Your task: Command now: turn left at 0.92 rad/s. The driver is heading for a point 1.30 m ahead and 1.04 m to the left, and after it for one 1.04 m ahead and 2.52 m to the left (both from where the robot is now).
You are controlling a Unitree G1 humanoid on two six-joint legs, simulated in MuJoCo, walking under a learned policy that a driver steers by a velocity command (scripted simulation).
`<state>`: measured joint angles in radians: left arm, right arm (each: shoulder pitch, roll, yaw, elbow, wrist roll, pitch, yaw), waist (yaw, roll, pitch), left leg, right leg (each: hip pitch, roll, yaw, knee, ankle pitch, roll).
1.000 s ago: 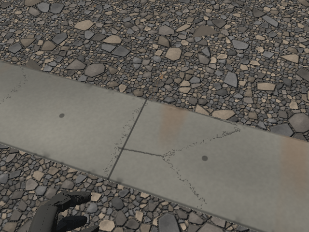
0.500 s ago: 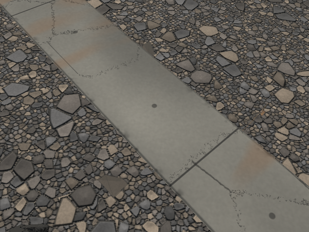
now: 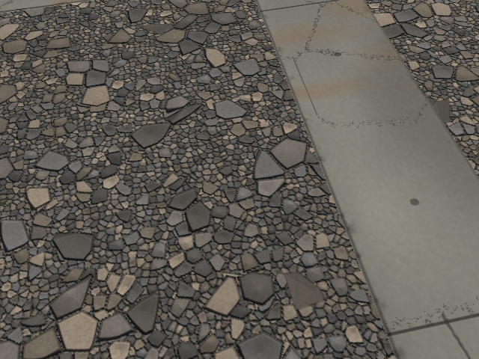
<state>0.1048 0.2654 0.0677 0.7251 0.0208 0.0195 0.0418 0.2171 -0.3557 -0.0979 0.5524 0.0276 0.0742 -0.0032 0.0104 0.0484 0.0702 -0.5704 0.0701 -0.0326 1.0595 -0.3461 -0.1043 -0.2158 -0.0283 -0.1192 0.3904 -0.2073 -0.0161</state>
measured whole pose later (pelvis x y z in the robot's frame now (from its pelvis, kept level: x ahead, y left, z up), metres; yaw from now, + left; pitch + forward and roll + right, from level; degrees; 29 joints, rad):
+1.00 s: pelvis +0.17 +0.18 -0.04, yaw +30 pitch +2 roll -2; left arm 0.40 0.32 0.09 0.83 -0.01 -0.04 0.00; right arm 0.15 -0.29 -0.05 0.60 0.05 -0.01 0.06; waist 0.05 -0.01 0.01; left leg -0.69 0.11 0.09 0.86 -0.24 0.10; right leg 0.25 -0.15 -0.35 0.27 -0.47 0.14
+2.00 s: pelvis +0.80 +0.84 -0.03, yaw +30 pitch +2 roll +3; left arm 0.50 0.26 0.06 0.80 -0.05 -0.04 0.01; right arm -0.05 -0.24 -0.02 0.55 0.01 -0.16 0.00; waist 0.11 -0.04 0.02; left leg -0.50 -0.04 -0.09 0.59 -0.15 -0.03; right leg -0.10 0.09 0.26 0.97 -0.53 -0.07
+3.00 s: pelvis +1.65 +1.12 -0.03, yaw +27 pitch -2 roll +0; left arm 0.14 0.24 0.00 0.66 -0.01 -0.14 -0.02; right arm 0.39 -0.29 -0.06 0.76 0.01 -0.06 0.05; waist -0.06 0.02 0.07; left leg -0.39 -0.18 0.02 0.66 -0.23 0.18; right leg -0.34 0.03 0.11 1.41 -0.37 -0.06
